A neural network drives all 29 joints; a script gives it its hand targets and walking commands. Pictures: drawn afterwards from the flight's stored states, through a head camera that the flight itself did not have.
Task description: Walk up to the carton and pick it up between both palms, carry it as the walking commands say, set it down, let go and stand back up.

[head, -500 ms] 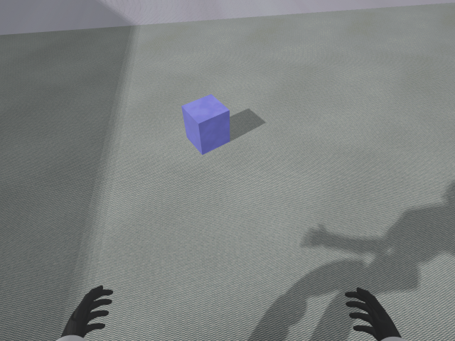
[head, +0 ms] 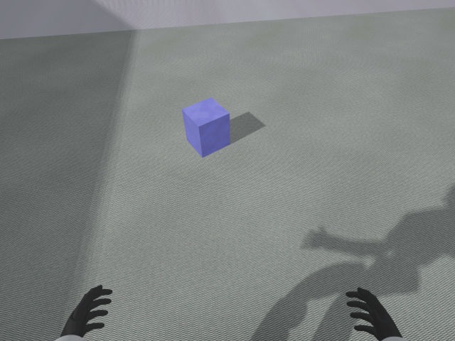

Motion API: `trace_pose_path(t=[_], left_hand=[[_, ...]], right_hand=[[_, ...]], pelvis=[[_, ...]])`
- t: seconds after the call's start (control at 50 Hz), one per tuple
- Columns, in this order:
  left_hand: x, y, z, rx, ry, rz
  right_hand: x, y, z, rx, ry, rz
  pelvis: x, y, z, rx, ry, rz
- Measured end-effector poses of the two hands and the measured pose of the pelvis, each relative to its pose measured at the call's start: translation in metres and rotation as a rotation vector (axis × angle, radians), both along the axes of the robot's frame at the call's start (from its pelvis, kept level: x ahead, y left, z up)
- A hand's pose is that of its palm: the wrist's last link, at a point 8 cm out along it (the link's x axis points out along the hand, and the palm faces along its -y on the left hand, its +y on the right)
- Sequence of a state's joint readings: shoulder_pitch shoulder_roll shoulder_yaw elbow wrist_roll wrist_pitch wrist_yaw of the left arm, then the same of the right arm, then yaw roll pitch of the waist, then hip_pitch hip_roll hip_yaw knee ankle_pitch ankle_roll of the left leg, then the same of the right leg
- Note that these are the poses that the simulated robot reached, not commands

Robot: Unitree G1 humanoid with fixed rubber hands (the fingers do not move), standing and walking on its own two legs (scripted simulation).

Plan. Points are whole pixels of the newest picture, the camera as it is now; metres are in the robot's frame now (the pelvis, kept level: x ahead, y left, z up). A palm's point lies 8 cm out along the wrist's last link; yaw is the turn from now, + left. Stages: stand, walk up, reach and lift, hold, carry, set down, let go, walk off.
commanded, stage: stand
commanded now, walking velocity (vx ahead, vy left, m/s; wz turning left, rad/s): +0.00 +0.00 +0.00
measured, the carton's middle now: (206, 127) +1.39 +0.16 -0.63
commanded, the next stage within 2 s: walk up in 0.10 s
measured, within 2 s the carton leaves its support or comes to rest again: neither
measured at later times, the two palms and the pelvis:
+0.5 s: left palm (59, 326) +0.16 +0.31 -0.04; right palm out of the picture +0.14 -0.29 -0.08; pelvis +0.02 -0.01 +0.00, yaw +1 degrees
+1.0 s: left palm (47, 292) +0.22 +0.36 -0.05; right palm (375, 277) +0.25 -0.26 -0.06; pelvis +0.14 +0.03 +0.00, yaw +2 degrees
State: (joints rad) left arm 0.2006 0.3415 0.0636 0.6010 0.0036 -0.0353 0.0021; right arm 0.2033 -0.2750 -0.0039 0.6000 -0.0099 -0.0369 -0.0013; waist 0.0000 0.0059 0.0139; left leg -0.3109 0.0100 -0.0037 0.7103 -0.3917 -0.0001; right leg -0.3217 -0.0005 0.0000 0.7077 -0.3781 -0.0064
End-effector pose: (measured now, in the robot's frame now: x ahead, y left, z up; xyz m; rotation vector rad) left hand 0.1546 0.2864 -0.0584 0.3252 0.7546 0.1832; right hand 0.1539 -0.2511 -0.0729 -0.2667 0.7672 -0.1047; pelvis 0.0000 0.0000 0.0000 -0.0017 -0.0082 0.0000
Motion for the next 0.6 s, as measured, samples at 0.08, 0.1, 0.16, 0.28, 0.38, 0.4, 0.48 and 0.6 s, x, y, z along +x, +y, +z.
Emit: trace_pose_path(t=[0.08, 0.1, 0.16, 0.28, 0.38, 0.4, 0.48, 0.6], left_hand=[[-0.001, 0.000, 0.001, 0.002, -0.002, 0.000], [-0.001, 0.000, 0.001, 0.002, -0.002, 0.000], [-0.002, 0.000, 0.001, 0.003, -0.004, -0.001], [-0.004, 0.001, 0.002, 0.005, -0.008, -0.001], [-0.004, 0.005, 0.007, 0.008, -0.025, -0.017], [-0.003, 0.007, 0.010, 0.014, -0.031, -0.019], [0.005, 0.019, 0.020, 0.071, -0.044, -0.029], [0.004, 0.028, 0.022, 0.122, 0.021, -0.022]], right_hand=[[-0.001, 0.000, 0.000, 0.000, -0.002, 0.000], [-0.001, 0.000, 0.000, 0.000, -0.002, 0.000], [-0.002, 0.000, 0.000, 0.000, -0.003, 0.000], [-0.004, -0.001, 0.001, 0.000, -0.007, 0.001], [-0.007, -0.005, 0.002, 0.000, -0.015, 0.018], [-0.008, -0.009, 0.002, -0.003, -0.011, 0.023], [-0.012, -0.032, -0.002, -0.033, 0.023, 0.020], [0.008, -0.049, -0.004, -0.051, 0.059, 0.007]], pelvis=[[-0.001, 0.000, 0.000, 0.000, -0.001, 0.000], [-0.001, 0.000, 0.000, 0.000, -0.001, 0.000], [-0.002, 0.000, 0.000, 0.000, -0.003, 0.000], [-0.004, 0.000, 0.000, 0.000, -0.006, 0.000], [-0.002, 0.000, -0.001, 0.002, -0.007, 0.005], [0.001, -0.001, 0.000, 0.004, -0.003, 0.009], [0.012, -0.006, -0.003, 0.011, 0.008, 0.014], [0.038, -0.010, 0.000, 0.017, 0.041, 0.013]])
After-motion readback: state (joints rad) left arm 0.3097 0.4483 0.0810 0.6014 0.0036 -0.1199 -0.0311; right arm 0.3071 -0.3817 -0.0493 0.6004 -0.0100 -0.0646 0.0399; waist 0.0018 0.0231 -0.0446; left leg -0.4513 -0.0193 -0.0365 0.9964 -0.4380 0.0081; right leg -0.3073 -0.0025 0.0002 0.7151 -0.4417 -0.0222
